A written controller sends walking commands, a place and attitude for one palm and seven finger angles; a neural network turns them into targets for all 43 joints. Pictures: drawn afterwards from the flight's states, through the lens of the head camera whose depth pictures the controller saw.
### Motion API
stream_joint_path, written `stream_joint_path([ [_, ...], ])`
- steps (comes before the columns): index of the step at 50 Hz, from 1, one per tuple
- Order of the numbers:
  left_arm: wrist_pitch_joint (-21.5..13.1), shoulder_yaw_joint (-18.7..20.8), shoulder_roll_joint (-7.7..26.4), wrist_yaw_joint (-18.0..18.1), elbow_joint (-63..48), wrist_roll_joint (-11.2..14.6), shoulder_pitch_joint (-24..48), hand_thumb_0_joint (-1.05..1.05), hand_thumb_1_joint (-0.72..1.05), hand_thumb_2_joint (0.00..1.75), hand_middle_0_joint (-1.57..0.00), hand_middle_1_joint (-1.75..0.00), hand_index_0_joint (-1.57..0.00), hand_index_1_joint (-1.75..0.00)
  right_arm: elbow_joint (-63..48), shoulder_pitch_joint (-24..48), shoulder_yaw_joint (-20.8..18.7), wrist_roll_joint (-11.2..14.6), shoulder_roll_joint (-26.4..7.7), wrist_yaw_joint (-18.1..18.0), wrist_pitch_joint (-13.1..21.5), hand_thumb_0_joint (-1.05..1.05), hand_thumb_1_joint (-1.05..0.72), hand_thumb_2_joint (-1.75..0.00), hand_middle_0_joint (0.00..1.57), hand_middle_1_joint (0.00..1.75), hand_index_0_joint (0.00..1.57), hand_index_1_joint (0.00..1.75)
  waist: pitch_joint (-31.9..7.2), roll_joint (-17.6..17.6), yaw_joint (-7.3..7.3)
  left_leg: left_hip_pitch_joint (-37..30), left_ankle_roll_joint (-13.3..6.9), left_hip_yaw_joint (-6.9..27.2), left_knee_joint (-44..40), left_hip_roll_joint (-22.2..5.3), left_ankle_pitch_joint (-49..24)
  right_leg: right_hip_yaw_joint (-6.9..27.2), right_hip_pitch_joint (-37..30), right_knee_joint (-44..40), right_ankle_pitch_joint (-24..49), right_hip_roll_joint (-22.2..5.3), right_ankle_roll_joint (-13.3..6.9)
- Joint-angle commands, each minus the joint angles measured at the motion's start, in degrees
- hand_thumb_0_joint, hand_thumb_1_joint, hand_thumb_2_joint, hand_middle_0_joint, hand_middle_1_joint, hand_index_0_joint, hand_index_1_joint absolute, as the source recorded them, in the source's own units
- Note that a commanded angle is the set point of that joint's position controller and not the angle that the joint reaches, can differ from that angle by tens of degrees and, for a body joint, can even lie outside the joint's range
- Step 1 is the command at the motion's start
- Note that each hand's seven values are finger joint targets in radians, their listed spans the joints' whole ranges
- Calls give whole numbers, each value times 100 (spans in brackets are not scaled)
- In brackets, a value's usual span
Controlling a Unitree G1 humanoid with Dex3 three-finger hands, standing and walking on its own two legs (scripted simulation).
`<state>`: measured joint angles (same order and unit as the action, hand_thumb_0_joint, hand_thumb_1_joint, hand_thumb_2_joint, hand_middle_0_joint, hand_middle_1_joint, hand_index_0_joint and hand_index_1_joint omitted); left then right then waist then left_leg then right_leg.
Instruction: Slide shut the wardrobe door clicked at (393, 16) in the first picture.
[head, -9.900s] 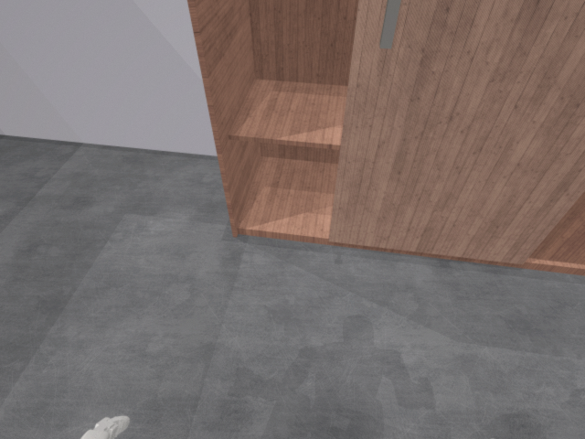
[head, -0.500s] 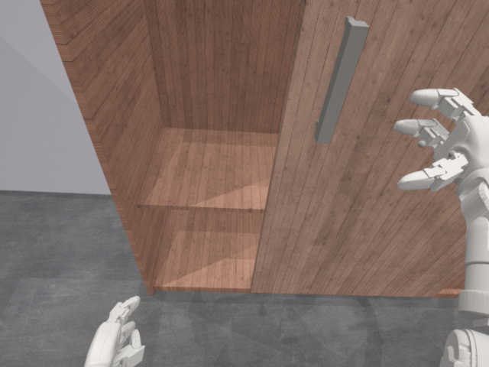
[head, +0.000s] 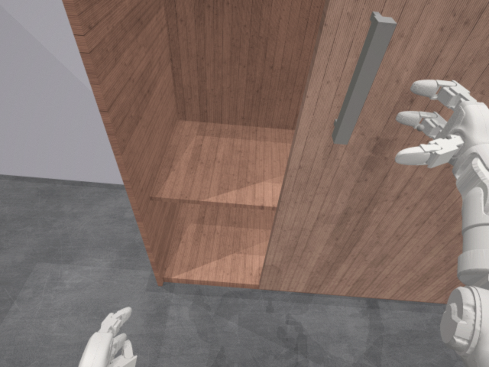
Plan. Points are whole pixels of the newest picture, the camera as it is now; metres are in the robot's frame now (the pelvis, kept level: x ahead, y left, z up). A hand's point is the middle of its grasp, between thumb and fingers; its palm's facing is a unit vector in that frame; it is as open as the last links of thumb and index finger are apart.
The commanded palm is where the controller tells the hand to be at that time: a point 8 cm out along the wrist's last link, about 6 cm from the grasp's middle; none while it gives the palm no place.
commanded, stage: move the hooked fingers beside the handle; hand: right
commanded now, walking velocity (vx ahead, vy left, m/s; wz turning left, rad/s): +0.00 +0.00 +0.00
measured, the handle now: (356, 83) +0.55 -0.14 +0.23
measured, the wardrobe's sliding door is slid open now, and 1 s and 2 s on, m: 0.41 0.41 0.41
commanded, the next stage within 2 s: none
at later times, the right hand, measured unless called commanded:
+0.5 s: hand (399, 104) +0.49 -0.20 +0.23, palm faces +0.00 +1.00 +0.00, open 13.9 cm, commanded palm +0.46 -0.26 +0.22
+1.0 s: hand (393, 113) +0.47 -0.19 +0.22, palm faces +0.00 +1.00 +0.02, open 14.0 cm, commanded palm +0.45 -0.25 +0.22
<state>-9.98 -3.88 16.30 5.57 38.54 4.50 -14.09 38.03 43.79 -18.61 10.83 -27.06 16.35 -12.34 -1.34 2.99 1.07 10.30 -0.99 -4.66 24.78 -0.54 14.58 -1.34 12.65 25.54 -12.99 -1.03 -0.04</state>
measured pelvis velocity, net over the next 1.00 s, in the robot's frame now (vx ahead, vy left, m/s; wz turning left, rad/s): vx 0.00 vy -0.02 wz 0.02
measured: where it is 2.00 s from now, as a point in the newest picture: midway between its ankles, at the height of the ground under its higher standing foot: outside the picture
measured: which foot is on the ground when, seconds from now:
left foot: down 0.00-1.00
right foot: down 0.00-1.00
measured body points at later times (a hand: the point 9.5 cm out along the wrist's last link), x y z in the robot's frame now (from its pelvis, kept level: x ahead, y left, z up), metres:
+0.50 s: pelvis +0.01 -0.01 +0.00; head +0.03 +0.00 +0.45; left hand +0.03 +0.26 -0.12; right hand +0.48 -0.26 +0.23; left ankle -0.02 +0.11 -0.74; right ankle +0.01 -0.12 -0.74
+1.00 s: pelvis +0.00 -0.02 +0.00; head +0.02 -0.01 +0.45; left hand +0.10 +0.25 -0.11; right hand +0.46 -0.25 +0.22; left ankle -0.02 +0.11 -0.74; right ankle +0.01 -0.12 -0.74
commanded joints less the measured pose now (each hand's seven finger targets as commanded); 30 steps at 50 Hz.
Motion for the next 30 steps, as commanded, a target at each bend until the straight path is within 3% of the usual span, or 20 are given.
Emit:
stream_joint_path([
  [1, -294, 321, 687, 32, -691, 2, 213, 0, 90, 90, -20, -30, -20, -30, -954, 3260, -140, 48, -1332, -61, 678, 0, 50, -30, 30, 120, 30, 120, -1658, -167, 173, -16, -36, 273, -261, 21, -1724, 240, -943, -98, 1236, 140, -260],
  [3, -282, 338, 738, 49, -611, -19, 53, 0, 90, 90, -20, -30, -20, -30, -633, 3340, -416, 4, -1693, -96, 767, 0, 50, -30, 30, 120, 30, 120, -1739, -282, 155, -75, -24, 308, -238, 22, -1777, 228, -863, -84, 1267, 136, -268],
  [5, -256, 338, 727, 47, -553, -22, -42, 0, 90, 90, -20, -30, -20, -30, -370, 3545, -252, -14, -1546, -106, 843, 0, 50, -30, 30, 120, 30, 120, -1640, -226, 211, -57, -26, 303, -260, 7, -1675, 195, -749, -99, 1166, 137, -256],
  [8, -275, 355, 761, 34, -439, -26, -238, 0, 90, 90, -20, -30, -20, -30, 191, 3817, -226, -173, -1617, -157, 937, 0, 50, -30, 30, 120, 30, 120, -1425, -56, 282, 209, -34, 313, -265, 20, -1527, 199, -653, -102, 1046, 116, -252],
  [10, -259, 395, 806, 20, -404, -69, -406, 0, 90, 90, -20, -30, -20, -30, 386, 3925, -330, -232, -1790, -180, 1045, 0, 50, -30, 30, 120, 30, 120, -1600, -206, 268, 49, -38, 303, -234, 13, -1637, 198, -574, -77, 1158, 122, -255],
  [13, -272, 421, 825, 20, -402, -90, -570, 0, 90, 90, -20, -30, -20, -30, 463, 4202, -403, -307, -1916, -151, 1232, 0, 50, -30, 30, 120, 30, 120, -1965, -62, 299, -55, -34, 333, -158, 29, -1877, 192, -699, -45, 1372, 111, -246],
  [14, -297, 425, 809, 10, -381, -99, -618, 0, 90, 90, -20, -30, -20, -30, 445, 4380, -258, -307, -1741, -122, 1292, 0, 50, -30, 30, 120, 30, 120, -2005, 97, 361, 18, -33, 339, -155, 38, -1957, 184, -798, -23, 1453, 116, -247],
  [15, -268, 461, 842, 2, -313, -112, -732, 0, 90, 90, -20, -30, -20, -30, 558, 4334, -317, -290, -1821, -136, 1363, 0, 50, -30, 30, 120, 30, 120, -2019, -142, 369, -51, -39, 307, -157, 38, -1969, 204, -739, 7, 1506, 87, -248],
  [16, -280, 471, 855, -12, -322, -120, -757, 0, 90, 90, -20, -30, -20, -30, 502, 4406, -286, -305, -1760, -127, 1424, 0, 50, -30, 30, 120, 30, 120, -2091, -41, 383, 18, -33, 319, -137, 64, -2067, 195, -852, 14, 1606, 77, -244],
  [18, -267, 500, 872, -23, -337, -127, -816, 0, 90, 90, -20, -30, -20, -30, 535, 4058, -509, -293, -1922, -116, 1442, 0, 50, -30, 30, 120, 30, 120, -2244, 51, 274, -62, -46, 314, -99, 81, -2198, 192, -936, 14, 1809, 66, -225],
  [21, -200, 523, 911, -62, -317, -134, -888, 0, 90, 90, -20, -30, -20, -30, 798, 3689, -569, -281, -1904, -109, 1369, 0, 50, -30, 30, 120, 30, 120, -1928, -187, 248, -47, -37, 270, -115, 94, -2246, 138, -669, -9, 1780, 57, -229],
  [22, -172, 527, 921, -72, -349, -129, -887, 0, 90, 90, -20, -30, -20, -30, 904, 3451, -628, -307, -1976, -100, 1310, 0, 50, -30, 30, 120, 30, 120, -1801, -149, 176, -59, -42, 274, -117, 89, -2209, 114, -532, -45, 1721, 63, -233],
  [25, -85, 559, 937, -86, -414, -132, -911, 0, 90, 90, -20, -30, -20, -30, 695, 3335, -538, -347, -1917, -108, 1258, 0, 50, -30, 30, 120, 30, 120, -1716, -153, 180, -51, -50, 237, -121, 86, -2193, 81, -469, -54, 1753, 49, -234],
  [28, -79, 581, 915, -87, -533, -137, -839, 0, 90, 90, -20, -30, -20, -30, 25, 3454, -784, -324, -2156, -151, 1357, 0, 50, -30, 30, 120, 30, 120, -2106, -22, 155, -164, -48, 276, -95, 112, -2305, 121, -780, -36, 1963, 30, -240],
  [30, -70, 575, 882, -72, -531, -152, -825, 0, 90, 90, -20, -30, -20, -30, -391, 3747, -630, -244, -1999, -158, 1464, 0, 50, -30, 30, 120, 30, 120, -2198, 75, 243, -139, -50, 272, -126, 116, -2294, 141, -957, -10, 2066, 6, -240],
])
